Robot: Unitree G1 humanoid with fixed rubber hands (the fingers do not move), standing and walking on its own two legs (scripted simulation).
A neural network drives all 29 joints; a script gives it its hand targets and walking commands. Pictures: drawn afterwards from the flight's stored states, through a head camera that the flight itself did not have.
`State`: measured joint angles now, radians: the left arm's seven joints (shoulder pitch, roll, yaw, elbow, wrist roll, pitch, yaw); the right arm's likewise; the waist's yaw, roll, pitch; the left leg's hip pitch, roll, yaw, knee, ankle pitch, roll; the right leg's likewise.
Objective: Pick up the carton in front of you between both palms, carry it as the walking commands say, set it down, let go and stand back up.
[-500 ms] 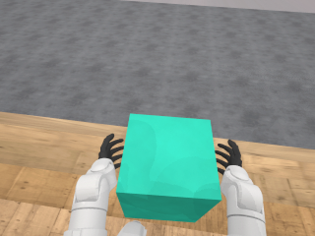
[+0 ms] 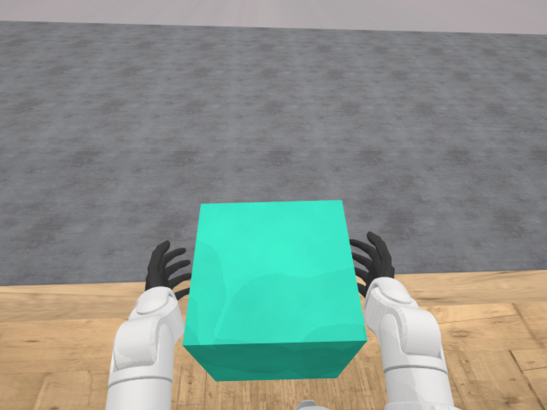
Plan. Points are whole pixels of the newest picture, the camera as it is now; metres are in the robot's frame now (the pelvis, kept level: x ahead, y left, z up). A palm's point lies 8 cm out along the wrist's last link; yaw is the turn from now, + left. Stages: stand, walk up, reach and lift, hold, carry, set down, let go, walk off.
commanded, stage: carry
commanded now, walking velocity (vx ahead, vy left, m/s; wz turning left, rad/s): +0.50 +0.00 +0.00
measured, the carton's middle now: (273, 297) +0.32 -0.03 -0.01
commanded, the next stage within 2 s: none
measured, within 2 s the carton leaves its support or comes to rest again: neither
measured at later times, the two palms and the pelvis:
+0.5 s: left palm (197, 188) +0.76 +0.14 -0.18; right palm (307, 197) +0.73 -0.17 -0.19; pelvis +0.44 +0.02 -0.25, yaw -1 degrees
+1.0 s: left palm (206, 169) +1.14 +0.16 -0.42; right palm (280, 164) +1.17 -0.15 -0.42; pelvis +0.86 -0.02 -0.46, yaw -2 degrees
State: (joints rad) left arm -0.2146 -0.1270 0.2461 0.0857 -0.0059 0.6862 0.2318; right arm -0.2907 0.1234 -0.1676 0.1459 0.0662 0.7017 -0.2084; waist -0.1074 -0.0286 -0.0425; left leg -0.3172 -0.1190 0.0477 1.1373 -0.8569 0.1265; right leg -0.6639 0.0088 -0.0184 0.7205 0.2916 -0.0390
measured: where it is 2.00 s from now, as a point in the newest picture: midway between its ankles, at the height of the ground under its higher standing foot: (242, 235)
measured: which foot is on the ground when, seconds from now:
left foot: down 0.00-0.06, up 0.08-0.40, down 0.42-0.76, up 0.78-1.00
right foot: up 0.00-0.06, down 0.08-0.42, up 0.44-0.76, down 0.78-1.00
